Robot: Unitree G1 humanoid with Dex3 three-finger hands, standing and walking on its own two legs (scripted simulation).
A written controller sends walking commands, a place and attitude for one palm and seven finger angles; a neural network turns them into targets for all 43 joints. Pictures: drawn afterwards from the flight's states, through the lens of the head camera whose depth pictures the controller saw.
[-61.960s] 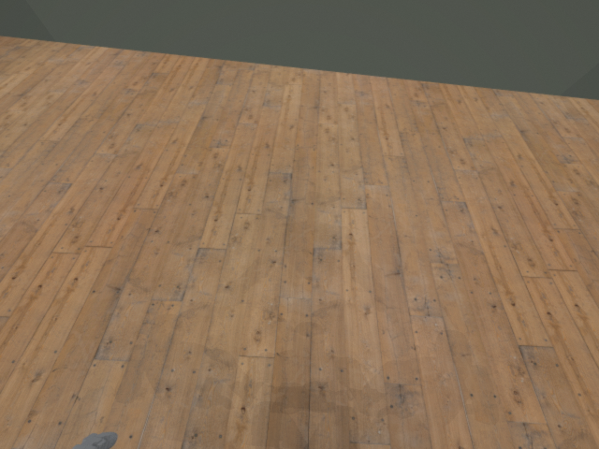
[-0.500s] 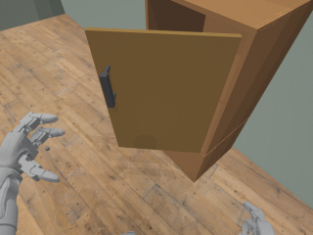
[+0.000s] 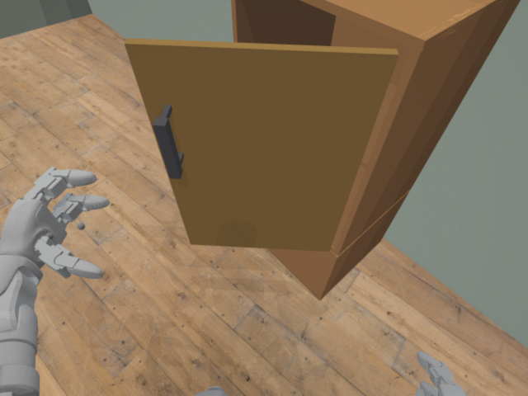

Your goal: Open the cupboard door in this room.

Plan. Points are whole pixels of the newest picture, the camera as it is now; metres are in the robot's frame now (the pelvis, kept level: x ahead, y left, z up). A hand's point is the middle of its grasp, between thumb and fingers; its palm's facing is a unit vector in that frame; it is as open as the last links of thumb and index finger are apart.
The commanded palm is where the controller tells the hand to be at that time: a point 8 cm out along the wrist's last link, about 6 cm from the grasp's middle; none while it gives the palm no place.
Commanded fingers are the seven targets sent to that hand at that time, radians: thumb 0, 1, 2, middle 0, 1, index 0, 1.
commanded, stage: move the hooked fingers beside the handle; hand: left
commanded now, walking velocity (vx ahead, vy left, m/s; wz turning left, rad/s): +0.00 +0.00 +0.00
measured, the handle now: (171, 143) +0.53 +0.19 +0.07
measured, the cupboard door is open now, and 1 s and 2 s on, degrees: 45 45 45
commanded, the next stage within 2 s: slide the fingers in behind the handle in 1.98 s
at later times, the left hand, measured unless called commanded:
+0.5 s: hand (102, 193) +0.39 +0.27 +0.09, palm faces +0.00 -1.00 -0.02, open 14.0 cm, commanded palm +0.37 +0.31 +0.08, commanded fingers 0.00 -0.50 0.30 -0.30 -1.20 -0.30 -1.20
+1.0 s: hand (128, 165) +0.45 +0.25 +0.09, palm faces +0.00 -1.00 -0.01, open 14.0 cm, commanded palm +0.44 +0.29 +0.08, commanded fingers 0.00 -0.50 0.30 -0.30 -1.20 -0.30 -1.20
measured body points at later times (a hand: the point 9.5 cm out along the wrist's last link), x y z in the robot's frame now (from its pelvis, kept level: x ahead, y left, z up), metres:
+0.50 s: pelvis +0.00 +0.02 +0.00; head +0.06 +0.03 +0.44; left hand +0.39 +0.32 +0.09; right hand +0.09 -0.25 -0.10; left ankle +0.04 +0.11 -0.71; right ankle -0.02 -0.11 -0.71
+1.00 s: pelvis +0.00 +0.01 -0.01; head +0.08 +0.02 +0.43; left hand +0.45 +0.30 +0.09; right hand +0.04 -0.27 -0.12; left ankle +0.04 +0.11 -0.71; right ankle -0.02 -0.11 -0.71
